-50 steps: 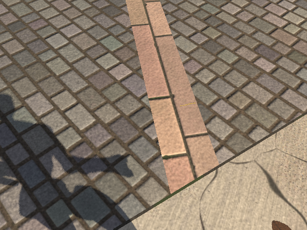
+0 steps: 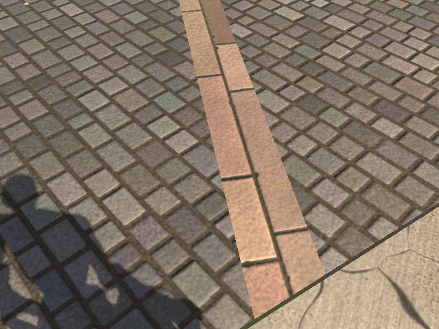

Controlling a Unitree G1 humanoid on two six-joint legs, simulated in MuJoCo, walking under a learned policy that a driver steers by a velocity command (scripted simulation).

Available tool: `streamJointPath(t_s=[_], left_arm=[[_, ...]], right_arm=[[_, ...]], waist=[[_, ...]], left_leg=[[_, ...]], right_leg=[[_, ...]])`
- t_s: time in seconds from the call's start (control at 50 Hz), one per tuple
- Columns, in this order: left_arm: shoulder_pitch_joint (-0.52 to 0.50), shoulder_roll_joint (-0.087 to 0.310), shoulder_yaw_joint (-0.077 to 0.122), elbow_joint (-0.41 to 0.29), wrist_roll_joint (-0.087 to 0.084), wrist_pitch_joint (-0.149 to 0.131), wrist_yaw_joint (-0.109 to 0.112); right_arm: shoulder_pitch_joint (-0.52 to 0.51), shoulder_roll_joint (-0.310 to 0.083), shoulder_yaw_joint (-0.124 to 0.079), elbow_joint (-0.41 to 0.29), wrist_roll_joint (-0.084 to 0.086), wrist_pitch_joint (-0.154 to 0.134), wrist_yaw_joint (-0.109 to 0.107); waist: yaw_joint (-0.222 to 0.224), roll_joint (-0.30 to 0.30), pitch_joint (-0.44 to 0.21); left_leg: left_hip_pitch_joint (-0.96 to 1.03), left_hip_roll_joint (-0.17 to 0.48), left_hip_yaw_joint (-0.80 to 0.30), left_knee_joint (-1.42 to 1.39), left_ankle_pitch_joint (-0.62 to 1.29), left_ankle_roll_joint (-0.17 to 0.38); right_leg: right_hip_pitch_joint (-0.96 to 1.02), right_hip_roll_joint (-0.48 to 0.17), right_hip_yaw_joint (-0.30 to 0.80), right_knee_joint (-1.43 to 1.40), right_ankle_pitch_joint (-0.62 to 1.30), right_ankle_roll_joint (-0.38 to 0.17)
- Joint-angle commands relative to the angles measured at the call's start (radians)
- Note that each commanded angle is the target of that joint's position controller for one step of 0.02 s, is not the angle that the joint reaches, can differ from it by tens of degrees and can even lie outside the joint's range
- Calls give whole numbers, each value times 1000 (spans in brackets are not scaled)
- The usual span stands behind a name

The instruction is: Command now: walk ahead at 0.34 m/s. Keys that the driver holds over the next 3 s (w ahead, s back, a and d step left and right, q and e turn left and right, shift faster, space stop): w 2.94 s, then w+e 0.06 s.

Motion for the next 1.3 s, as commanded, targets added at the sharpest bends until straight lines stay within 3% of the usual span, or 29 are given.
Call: streamJointPath(t_s=[0.02, 0.04, 0.06, 0.08, 0.12, 0.14, 0.24, 0.32, 0.36, 0.4, 0.42, 0.44, 0.46, 0.48, 0.52, 0.54, 0.6, 0.68, 0.82, 0.9, 0.94, 0.96, 0.98, 1.0, 1.02, 1.06, 1.08, 1.16, 1.3], left_arm=[[57, 87, 20, -33, -7, -42, -16], [175, 151, 43, 17, -4, -46, -17], [326, 248, 78, 65, -1, -39, -18], [334, 199, 63, 61, 14, -29, -22], [269, 110, 33, 34, 31, -18, -22], [251, 108, 28, 33, 23, -12, -22], [145, 118, 16, -5, 22, 6, 10], [186, 174, 40, 18, 1, -11, 19], [179, 184, 48, 19, 8, -2, 16], [171, 174, 46, 10, 23, 22, 15], [192, 135, 30, -13, 42, 25, 15], [354, -45, -17, -16, 30, 7, 0], [259, 72, 9, -13, -2, -19, -7], [133, 138, 30, -59, -31, -33, -10], [51, 138, 37, -75, -6, -38, 4], [84, 121, 39, -72, 0, -27, 5], [87, 81, 35, -77, 9, 5, 7], [-72, 86, 34, -137, 27, 7, 9], [-300, 68, 19, -207, 9, -12, -23], [-296, 106, 27, -232, 6, -22, -42], [-88, 168, 61, -175, 8, -25, -37], [104, 241, 86, -134, 19, -23, -29], [181, 334, 108, -104, 26, -14, -31], [183, 223, 79, -110, 21, -14, -34], [96, 180, 62, -127, 23, -17, -33], [-25, 132, 47, -148, 30, -19, -34], [-49, 115, 41, -150, 37, -24, -35], [-28, 139, 50, -120, 28, -36, -35], [69, 166, 56, -59, 16, -18, -9]], right_arm=[[-142, -156, -25, -95, 8, -22, 6], [-226, -125, -15, -136, 4, -33, 10], [-269, -107, -11, -173, -12, -58, 13], [-235, -118, -13, -163, -17, -72, 18], [-223, -99, -6, -158, 25, -68, 31], [-255, -79, 1, -175, 23, -65, 35], [-377, 4, 34, -243, -14, -57, 62], [-419, -77, 16, -281, -1, -46, 54], [-352, -125, -6, -270, -2, -44, 48], [-92, -183, -44, -190, 3, -32, 35], [73, -241, -61, -154, -7, -25, 24], [136, -303, -67, -125, -22, -28, 35], [93, -197, -42, -126, -12, -33, 40], [-8, -161, -30, -137, -9, -40, 37], [-136, -124, -18, -156, -27, -53, 41], [-156, -112, -14, -152, -41, -59, 41], [-147, -108, -11, -126, -28, -69, 41], [-77, -161, -22, -96, -24, -67, 17], [64, -191, -24, -41, -4, -41, 5], [78, -208, -32, -29, -4, -15, 3], [52, -196, -25, -37, -11, -3, 3], [54, -150, -4, -65, -30, -4, 2], [169, -24, 32, -80, -28, -28, 11], [129, -116, 14, -63, -7, -51, 15], [41, -183, -5, -90, 19, -65, 19], [-44, -165, -6, -106, 1, -67, 11], [-34, -154, -9, -104, -7, -56, 10], [-47, -100, -1, -111, -18, -21, 7], [-284, -72, 11, -181, -19, -33, 22]], waist=[[82, 128, 101], [125, -5, 65], [166, -233, -4], [152, -267, -8], [98, -95, 69], [88, -51, 115], [55, -85, 133], [27, -117, 136], [-22, -134, 61], [-148, -131, -99], [-191, -28, -218], [-88, 295, -407], [-126, 210, -321], [-101, 162, -130], [-33, 24, -14], [8, 65, -20], [41, 72, 18], [5, 34, 67], [-82, 31, 88], [-51, 65, 66], [61, 60, -59], [131, -22, -219], [81, -301, -337], [111, -226, -340], [101, -163, -191], [50, -54, -56], [19, -70, -42], [-10, -54, 1], [58, -53, 66]], left_leg=[[-69, 213, -316, -223, -6, 180], [-202, 105, -146, -25, 223, 109], [-439, -26, 38, 313, 297, 25], [-646, -35, 23, 500, -157, 1], [-815, 57, -22, 683, -157, 38], [-861, 94, -4, 655, -105, 45], [-417, 64, 114, 184, 290, -15], [-274, 33, 75, -27, 399, 11], [-182, 6, 79, -41, 366, 47], [131, -24, 103, -37, 320, 100], [430, 154, -103, -2, 265, 158], [681, 419, -648, -170, -40, 346], [585, 386, -765, -321, -186, 314], [422, 361, -600, -342, -153, 265], [135, 287, -372, -385, 95, 222], [61, 263, -312, -410, 144, 220], [-52, 235, -208, -481, 172, 236], [-30, 231, -146, -518, 215, 238], [119, 237, -66, -463, 265, 191], [244, 289, -90, -357, 380, 160], [215, 222, -30, -102, 662, 119], [48, 163, 22, 192, 526, 82], [-370, -24, 63, 551, -12, 9], [-493, -4, -81, 692, -201, 18], [-563, 49, -82, 725, -128, 39], [-509, 135, -42, 622, 22, 35], [-448, 162, -48, 575, 67, 31], [-435, 174, -30, 444, 153, -4], [-415, 128, 24, 41, 469, -21]], right_leg=[[-14, 0, -1, -144, 50, -54], [179, -57, 123, -203, 177, -76], [466, -204, 380, -285, 376, -138], [564, -341, 546, -314, 561, -201], [558, -348, 448, -314, 565, -203], [527, -337, 377, -345, 592, -175], [105, -152, 84, -514, 537, -89], [162, -214, 83, -544, 572, -75], [258, -236, 66, -413, 874, -47], [211, -188, 19, -77, 1070, -5], [-22, -143, 11, 228, 769, 17], [-334, 62, 52, 608, -78, 68], [-436, 35, 155, 731, -140, 46], [-516, -17, 119, 750, -58, 28], [-422, -109, 88, 647, 99, 22], [-353, -139, 100, 617, 135, 24], [-327, -162, 78, 519, 151, 47], [-444, -172, 64, 290, 356, 91], [-408, -105, 12, -42, 502, 93], [-355, -76, 5, -113, 353, 42], [-61, -22, -43, -154, 327, -8], [239, -158, 101, -116, 348, -70], [587, -381, 574, -220, 154, -230], [586, -392, 714, -322, 38, -230], [470, -361, 568, -332, 70, -185], [234, -283, 359, -379, 269, -155], [165, -257, 301, -407, 327, -142], [86, -232, 186, -483, 471, -164], [101, -180, 49, -522, 443, -120]])
Next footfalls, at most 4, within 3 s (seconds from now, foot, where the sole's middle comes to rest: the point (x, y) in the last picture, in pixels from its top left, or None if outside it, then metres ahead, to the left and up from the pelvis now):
0.42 left None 0.37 0.12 -0.76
0.96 right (273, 293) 0.64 -0.13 -0.76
1.50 left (202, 215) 0.95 0.10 -0.76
2.04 right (262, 155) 1.25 -0.14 -0.76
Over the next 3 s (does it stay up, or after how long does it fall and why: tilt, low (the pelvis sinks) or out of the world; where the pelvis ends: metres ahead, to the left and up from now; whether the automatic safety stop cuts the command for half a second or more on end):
stays up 1.60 0.00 0.02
